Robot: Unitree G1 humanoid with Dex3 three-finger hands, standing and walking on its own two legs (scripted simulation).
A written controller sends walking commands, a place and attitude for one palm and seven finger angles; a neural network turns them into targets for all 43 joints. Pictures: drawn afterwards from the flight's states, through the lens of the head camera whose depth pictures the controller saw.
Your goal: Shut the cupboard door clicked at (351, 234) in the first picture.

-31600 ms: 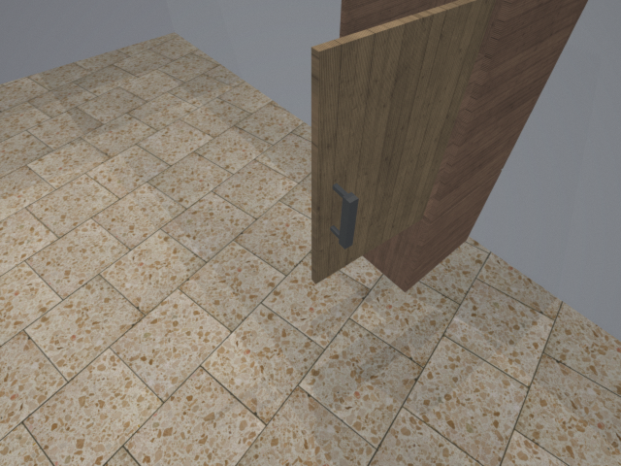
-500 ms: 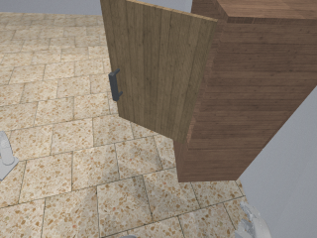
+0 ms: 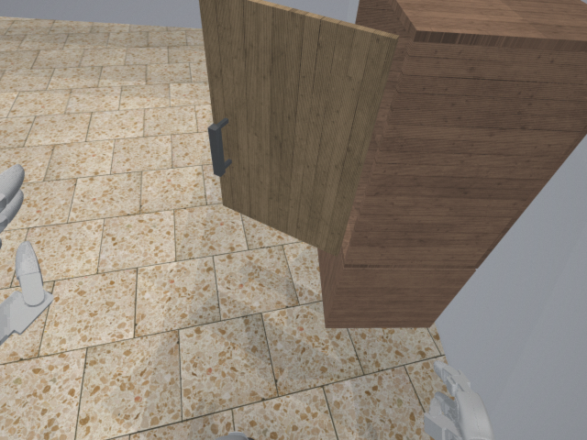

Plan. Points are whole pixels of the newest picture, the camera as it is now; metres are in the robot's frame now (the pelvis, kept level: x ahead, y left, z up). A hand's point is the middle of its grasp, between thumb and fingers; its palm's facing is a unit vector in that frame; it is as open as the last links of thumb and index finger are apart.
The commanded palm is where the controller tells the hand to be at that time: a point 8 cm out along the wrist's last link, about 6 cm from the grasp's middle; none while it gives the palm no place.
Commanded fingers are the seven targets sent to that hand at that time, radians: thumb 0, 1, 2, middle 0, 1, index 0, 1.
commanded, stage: step back with the hand held close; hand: left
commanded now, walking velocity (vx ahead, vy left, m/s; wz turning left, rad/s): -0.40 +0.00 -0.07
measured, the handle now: (221, 147) +0.78 +0.20 -0.08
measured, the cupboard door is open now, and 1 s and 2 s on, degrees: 60 60 60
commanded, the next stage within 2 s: stop stepping back and stand still in 0.36 s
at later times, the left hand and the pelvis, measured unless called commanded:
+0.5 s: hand out of the picture +0.13 +0.27 +0.19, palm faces +0.37 -0.86 -0.35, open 7.4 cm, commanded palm +0.06 +0.32 +0.19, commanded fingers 0.00 0.90 0.90 -0.20 -0.30 -0.20 -0.30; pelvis -0.10 +0.03 +0.00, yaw -3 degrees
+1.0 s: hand out of the picture -0.01 +0.33 +0.20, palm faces +0.33 -0.80 -0.50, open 7.4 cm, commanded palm -0.04 +0.38 +0.19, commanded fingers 0.00 0.90 0.90 -0.20 -0.30 -0.20 -0.30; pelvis -0.20 +0.10 -0.01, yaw -4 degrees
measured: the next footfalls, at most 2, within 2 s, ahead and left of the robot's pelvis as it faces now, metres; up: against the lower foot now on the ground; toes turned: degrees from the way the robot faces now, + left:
right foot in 0.40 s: -0.14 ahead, -0.12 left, +0.00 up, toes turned +0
right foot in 0.90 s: -0.16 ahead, +0.01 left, +0.00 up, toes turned -7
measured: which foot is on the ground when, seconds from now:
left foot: down 0.00-0.88, up 0.90-1.00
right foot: down 0.00-0.14, up 0.16-0.38, down 0.40-0.74, up 0.76-0.88, down 0.90-1.00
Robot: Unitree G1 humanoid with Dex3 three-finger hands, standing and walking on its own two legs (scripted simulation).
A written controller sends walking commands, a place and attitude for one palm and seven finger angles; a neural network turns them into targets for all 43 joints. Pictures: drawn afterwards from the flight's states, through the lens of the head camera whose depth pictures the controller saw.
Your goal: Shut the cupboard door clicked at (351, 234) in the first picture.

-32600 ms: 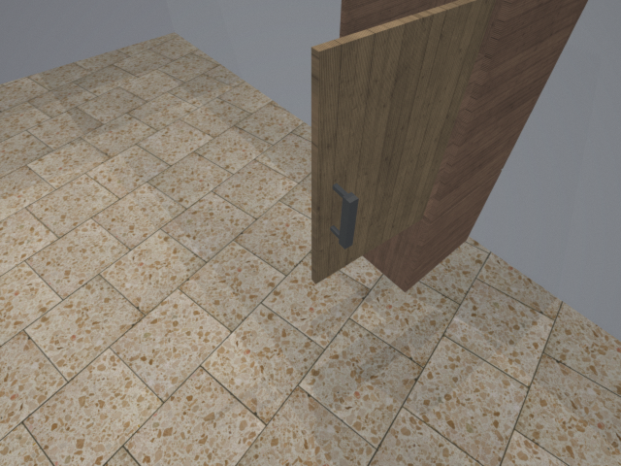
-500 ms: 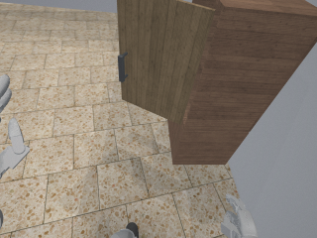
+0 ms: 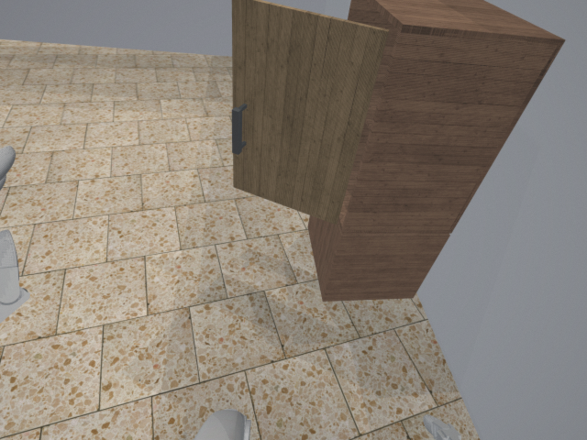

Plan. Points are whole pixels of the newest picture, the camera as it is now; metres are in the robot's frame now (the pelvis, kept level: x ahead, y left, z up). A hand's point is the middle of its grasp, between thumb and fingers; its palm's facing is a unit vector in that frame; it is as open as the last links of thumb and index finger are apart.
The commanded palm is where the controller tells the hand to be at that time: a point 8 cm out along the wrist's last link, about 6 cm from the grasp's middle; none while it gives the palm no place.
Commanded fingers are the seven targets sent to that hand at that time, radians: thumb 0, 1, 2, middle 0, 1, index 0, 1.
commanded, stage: stop stepping back and stand still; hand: left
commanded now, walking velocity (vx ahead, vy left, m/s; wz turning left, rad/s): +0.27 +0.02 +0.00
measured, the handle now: (240, 128) +0.97 +0.18 -0.07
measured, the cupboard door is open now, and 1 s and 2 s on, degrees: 60 60 60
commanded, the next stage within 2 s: let the arm hang, fingers relaxed in 0.90 s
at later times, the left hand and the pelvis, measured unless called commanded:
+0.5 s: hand out of the picture +0.17 +0.32 +0.19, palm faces +0.45 -0.74 -0.50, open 7.4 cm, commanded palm +0.11 +0.34 +0.20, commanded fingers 0.00 0.90 0.90 -0.20 -0.30 -0.20 -0.30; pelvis -0.03 +0.04 +0.02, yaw +0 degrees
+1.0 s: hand (15, 286) +0.21 +0.29 +0.18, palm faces +0.36 -0.77 -0.53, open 7.4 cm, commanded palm none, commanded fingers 0.00 0.90 0.90 -0.20 -0.30 -0.20 -0.30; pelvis +0.00 +0.03 +0.02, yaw -1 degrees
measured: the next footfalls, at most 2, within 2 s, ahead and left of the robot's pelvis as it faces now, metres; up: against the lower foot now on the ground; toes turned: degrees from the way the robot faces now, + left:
left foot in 0.14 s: +0.05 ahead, +0.17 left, +0.00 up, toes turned +4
right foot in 0.48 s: -0.02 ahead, -0.05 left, +0.00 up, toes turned -5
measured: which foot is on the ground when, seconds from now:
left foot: up 0.00-0.12, down 0.14-1.00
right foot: down 0.00-0.14, up 0.16-0.46, down 0.48-1.00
